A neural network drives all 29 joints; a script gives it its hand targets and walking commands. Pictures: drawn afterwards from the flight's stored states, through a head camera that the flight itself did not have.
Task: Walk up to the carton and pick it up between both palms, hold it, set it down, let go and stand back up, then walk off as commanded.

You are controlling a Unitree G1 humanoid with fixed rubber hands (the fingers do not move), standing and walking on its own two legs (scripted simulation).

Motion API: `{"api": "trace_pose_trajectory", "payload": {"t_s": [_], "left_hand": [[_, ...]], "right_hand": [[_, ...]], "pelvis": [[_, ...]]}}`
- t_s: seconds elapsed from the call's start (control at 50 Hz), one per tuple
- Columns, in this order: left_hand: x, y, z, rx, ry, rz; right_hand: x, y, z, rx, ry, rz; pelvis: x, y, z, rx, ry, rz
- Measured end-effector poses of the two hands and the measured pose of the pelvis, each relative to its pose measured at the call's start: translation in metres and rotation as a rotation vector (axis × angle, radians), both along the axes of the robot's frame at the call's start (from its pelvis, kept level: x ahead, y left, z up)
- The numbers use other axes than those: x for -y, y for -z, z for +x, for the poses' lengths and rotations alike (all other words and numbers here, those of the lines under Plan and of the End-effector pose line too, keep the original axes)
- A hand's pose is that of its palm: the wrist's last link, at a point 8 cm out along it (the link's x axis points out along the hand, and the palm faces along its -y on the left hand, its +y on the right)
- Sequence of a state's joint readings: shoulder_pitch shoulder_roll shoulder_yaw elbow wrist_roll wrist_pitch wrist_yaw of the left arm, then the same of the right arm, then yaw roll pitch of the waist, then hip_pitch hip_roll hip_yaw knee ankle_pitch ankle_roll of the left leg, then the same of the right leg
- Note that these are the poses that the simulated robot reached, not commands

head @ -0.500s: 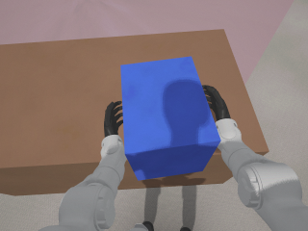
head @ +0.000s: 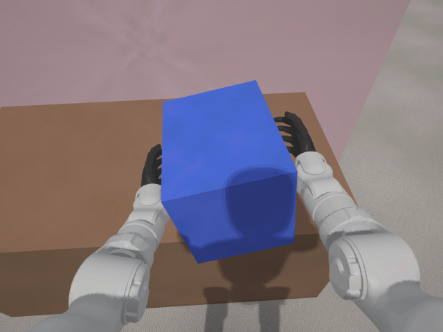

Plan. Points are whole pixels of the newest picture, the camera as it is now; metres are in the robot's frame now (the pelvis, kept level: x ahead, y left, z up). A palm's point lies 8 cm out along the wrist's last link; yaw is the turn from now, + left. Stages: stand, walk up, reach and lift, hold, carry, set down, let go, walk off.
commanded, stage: reach and lift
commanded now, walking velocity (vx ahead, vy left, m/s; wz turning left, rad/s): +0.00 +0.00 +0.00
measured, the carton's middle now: (227, 171) +0.44 +0.06 +0.04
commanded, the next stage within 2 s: hold in 1.80 s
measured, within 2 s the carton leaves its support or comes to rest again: neither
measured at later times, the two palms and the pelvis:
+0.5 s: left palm (159, 135) +0.41 +0.17 +0.16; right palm (337, 127) +0.43 -0.13 +0.18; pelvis +0.01 -0.01 +0.02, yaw +2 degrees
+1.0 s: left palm (154, 137) +0.40 +0.18 +0.17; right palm (337, 125) +0.42 -0.12 +0.20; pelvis +0.00 -0.02 +0.03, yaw +2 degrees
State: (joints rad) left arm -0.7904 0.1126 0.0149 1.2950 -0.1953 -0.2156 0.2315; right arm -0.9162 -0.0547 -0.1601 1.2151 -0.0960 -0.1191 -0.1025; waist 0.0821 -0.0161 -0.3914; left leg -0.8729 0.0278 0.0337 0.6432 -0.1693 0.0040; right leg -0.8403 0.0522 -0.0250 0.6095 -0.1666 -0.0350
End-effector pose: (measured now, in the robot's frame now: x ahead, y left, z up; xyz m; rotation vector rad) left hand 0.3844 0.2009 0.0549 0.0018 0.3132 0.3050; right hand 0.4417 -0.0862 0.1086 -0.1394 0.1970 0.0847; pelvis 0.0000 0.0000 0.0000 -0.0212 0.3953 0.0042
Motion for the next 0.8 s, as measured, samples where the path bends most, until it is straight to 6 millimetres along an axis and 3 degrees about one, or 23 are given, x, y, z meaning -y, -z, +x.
{"api": "trace_pose_trajectory", "payload": {"t_s": [0.16, 0.32, 0.5, 0.8], "left_hand": [[0.012, -0.042, 0.021, 0.043, 0.038, -0.054], [0.022, -0.066, 0.026, 0.005, 0.069, -0.053], [0.029, -0.110, 0.024, 0.039, 0.099, -0.010], [0.029, -0.116, 0.006, 0.014, 0.100, -0.038]], "right_hand": [[0.015, -0.045, 0.005, 0.027, 0.059, 0.026], [0.028, -0.056, -0.001, -0.009, 0.097, 0.029], [0.039, -0.075, -0.016, 0.022, 0.132, 0.086], [0.038, -0.087, -0.032, -0.008, 0.155, 0.203]], "pelvis": [[0.002, -0.006, 0.002, 0.057, -0.013, 0.016], [0.007, -0.015, 0.010, 0.144, -0.017, 0.027], [0.011, -0.022, 0.013, 0.236, -0.018, 0.035], [0.021, -0.025, 0.001, 0.291, -0.017, 0.049]]}}
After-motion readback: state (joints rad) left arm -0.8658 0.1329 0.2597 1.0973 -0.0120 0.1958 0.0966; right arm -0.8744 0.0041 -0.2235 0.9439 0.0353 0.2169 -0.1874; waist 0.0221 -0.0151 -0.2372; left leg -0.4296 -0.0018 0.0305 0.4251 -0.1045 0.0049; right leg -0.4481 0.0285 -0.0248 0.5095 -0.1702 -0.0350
